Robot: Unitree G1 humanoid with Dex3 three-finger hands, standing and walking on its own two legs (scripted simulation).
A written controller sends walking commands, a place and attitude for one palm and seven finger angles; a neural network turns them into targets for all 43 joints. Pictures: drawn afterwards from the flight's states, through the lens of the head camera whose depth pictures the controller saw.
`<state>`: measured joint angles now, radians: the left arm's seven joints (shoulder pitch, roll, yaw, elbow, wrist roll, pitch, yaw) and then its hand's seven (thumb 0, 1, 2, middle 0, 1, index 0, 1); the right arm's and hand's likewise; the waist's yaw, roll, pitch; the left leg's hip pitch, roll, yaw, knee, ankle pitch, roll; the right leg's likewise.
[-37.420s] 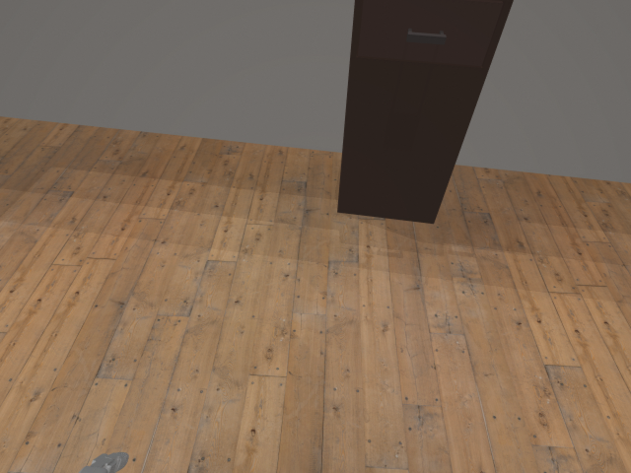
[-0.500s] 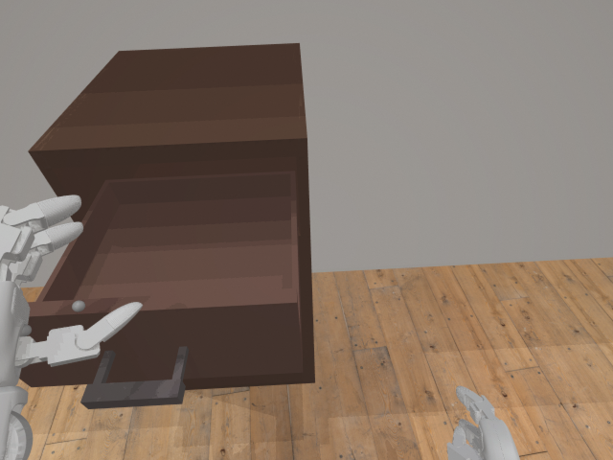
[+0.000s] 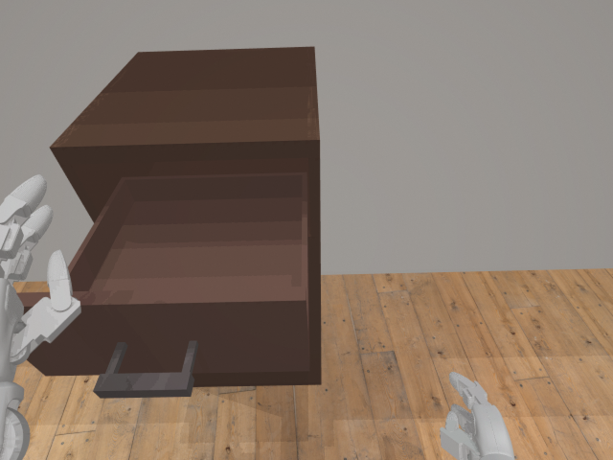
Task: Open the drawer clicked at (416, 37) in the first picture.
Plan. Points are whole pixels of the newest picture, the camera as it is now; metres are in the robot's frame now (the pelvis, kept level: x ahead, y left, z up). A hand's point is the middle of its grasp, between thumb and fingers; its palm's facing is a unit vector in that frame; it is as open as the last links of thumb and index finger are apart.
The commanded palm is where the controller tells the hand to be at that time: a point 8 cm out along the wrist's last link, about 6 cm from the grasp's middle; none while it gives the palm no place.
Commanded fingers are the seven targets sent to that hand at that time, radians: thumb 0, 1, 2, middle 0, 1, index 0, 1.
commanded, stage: step back with the hand held close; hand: left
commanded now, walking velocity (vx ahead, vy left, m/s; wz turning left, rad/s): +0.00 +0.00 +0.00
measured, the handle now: (150, 367) +0.21 +0.23 +0.03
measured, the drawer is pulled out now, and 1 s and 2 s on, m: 0.29 0.29 0.29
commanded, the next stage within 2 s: stop stepping back and stand still in 1.10 s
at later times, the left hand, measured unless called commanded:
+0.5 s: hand (33, 334) +0.15 +0.26 +0.20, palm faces +0.33 -0.78 -0.53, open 7.4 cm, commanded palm +0.09 +0.31 +0.22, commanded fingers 0.00 0.90 0.90 -0.20 -0.30 -0.20 -0.30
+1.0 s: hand out of the picture +0.06 +0.28 +0.21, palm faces +0.48 -0.77 -0.43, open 7.4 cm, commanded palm -0.02 +0.31 +0.22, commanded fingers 0.00 0.90 0.90 -0.20 -0.30 -0.20 -0.30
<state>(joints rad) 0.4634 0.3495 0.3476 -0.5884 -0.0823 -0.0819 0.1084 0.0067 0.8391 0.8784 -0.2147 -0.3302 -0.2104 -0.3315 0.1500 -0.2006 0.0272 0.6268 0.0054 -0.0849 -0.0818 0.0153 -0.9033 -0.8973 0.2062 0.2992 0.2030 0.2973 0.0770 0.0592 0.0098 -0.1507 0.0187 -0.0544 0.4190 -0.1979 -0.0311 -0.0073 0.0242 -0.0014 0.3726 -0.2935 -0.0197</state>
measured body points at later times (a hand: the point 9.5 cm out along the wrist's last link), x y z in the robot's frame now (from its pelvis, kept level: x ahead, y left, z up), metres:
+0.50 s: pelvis -0.04 +0.03 -0.01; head -0.01 +0.04 +0.44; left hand +0.13 +0.30 +0.23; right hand +0.15 -0.21 -0.08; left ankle +0.02 +0.14 -0.74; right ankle -0.05 -0.11 -0.74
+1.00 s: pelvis -0.14 +0.03 -0.01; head -0.11 +0.05 +0.44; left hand +0.03 +0.32 +0.23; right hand +0.04 -0.19 -0.09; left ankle -0.07 +0.14 -0.74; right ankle -0.14 -0.10 -0.70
